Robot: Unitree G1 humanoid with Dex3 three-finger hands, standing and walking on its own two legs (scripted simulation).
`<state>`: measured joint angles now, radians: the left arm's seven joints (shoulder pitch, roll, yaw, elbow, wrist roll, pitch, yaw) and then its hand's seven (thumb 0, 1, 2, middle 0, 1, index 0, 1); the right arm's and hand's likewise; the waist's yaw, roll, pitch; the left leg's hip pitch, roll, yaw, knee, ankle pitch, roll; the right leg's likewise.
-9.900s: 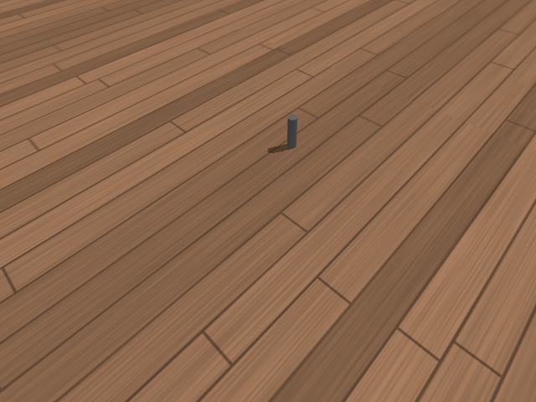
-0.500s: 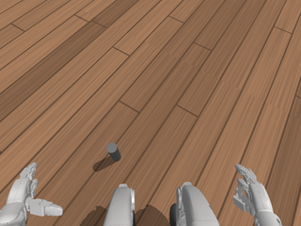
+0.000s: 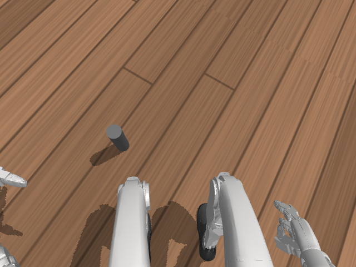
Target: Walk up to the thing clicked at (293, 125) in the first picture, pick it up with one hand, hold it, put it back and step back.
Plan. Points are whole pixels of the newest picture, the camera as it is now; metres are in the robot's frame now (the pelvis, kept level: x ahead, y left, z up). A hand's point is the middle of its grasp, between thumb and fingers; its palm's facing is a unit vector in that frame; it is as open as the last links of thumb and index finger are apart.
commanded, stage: go down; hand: left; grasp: from the side
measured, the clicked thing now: (119, 139) +0.47 +0.22 -0.41
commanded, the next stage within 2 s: approach in 1.24 s
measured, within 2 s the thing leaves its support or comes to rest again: neither
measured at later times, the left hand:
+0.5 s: hand (12, 139) +0.38 +0.39 -0.09, palm faces +0.14 -0.99 -0.10, open 17.5 cm
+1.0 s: hand (16, 134) +0.40 +0.40 -0.11, palm faces +0.12 -0.99 -0.07, open 17.4 cm
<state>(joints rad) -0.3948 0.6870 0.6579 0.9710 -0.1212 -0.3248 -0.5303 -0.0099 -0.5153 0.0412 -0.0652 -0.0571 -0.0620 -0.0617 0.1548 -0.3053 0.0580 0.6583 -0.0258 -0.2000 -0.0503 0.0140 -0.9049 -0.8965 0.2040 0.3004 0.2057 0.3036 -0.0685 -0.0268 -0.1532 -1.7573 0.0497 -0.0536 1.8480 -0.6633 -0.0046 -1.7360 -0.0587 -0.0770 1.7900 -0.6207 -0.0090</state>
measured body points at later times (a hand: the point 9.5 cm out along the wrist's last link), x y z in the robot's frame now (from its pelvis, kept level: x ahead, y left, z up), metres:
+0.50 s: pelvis -0.02 +0.01 -0.08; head +0.19 +0.06 +0.32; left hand +0.37 +0.44 -0.08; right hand +0.13 -0.27 -0.18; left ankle +0.07 +0.12 -0.47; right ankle +0.08 -0.12 -0.47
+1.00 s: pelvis -0.02 +0.01 -0.11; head +0.19 +0.07 +0.28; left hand +0.39 +0.45 -0.10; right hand +0.10 -0.28 -0.21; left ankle +0.07 +0.12 -0.47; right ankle +0.08 -0.12 -0.47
